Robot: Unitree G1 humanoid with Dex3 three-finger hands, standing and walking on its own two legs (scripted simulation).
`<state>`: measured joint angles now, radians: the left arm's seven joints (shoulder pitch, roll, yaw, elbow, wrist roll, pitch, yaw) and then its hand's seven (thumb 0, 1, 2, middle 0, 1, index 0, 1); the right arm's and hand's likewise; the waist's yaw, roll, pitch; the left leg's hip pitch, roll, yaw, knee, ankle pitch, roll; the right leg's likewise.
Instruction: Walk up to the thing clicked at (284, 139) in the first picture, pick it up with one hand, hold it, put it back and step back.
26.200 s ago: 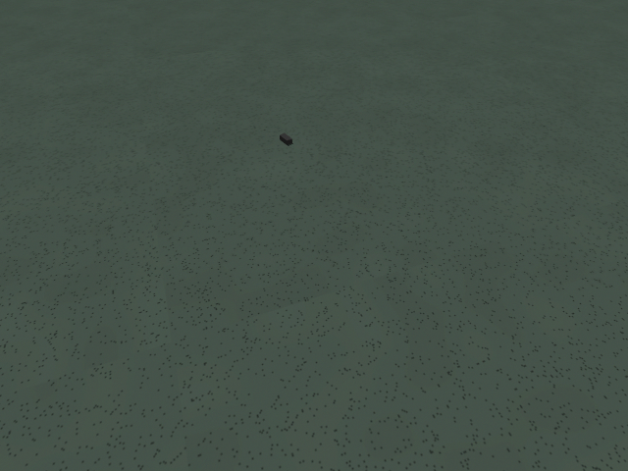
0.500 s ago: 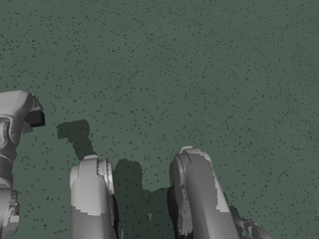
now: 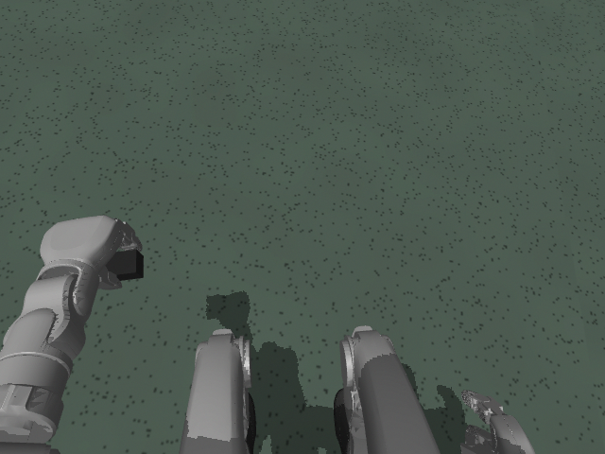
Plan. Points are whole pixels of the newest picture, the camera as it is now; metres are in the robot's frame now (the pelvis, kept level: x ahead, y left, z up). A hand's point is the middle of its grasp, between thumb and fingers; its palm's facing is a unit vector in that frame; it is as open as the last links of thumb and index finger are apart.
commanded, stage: lift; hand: left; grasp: from above
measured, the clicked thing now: (114, 267) +0.40 +0.28 -0.12
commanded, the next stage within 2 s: hold in 0.84 s
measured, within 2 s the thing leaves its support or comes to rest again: neither
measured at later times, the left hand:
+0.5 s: hand (53, 236) +0.36 +0.25 +0.09, palm faces -0.44 -0.11 -0.89, open 6.5 cm
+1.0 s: hand (32, 169) +0.38 +0.24 +0.17, palm faces -0.43 -0.11 -0.90, open 6.5 cm
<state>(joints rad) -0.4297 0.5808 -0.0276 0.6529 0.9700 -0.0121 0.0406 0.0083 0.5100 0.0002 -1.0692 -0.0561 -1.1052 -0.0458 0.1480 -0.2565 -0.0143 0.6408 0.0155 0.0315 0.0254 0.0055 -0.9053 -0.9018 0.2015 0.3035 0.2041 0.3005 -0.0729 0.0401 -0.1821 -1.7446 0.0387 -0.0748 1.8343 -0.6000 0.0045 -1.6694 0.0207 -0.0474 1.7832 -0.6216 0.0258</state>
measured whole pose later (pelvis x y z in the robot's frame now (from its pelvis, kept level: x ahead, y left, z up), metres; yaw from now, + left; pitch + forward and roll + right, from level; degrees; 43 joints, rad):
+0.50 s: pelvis +0.04 +0.00 +0.17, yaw +2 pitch +16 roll -2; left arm -0.29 0.44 -0.14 0.73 0.99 0.01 0.09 0.01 0.52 0.01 -1.03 -0.10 -1.06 -0.09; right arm 0.23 -0.24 -0.02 0.72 0.04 -0.05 -0.05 0.01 -0.89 -0.90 0.20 0.30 0.20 0.30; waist -0.06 0.04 -0.15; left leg -1.00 0.04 -0.02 1.19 -0.47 0.00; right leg -0.95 0.01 -0.01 1.15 -0.49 0.02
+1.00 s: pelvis +0.07 +0.00 +0.23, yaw +2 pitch +9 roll -1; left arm -0.30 0.38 -0.19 0.78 0.98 0.06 0.10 0.00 0.50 0.05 -1.04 -0.10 -1.07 -0.09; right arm 0.26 -0.24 -0.04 0.74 0.04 -0.03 -0.04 0.01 -0.89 -0.90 0.20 0.30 0.20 0.30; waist -0.04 0.03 -0.10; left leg -0.59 0.03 0.02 0.80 -0.36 0.00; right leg -0.56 0.00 0.02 0.77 -0.37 0.02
